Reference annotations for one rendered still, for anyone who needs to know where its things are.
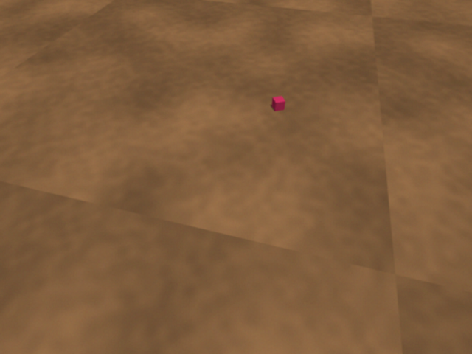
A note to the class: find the cube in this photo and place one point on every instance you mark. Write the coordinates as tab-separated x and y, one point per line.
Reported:
278	103

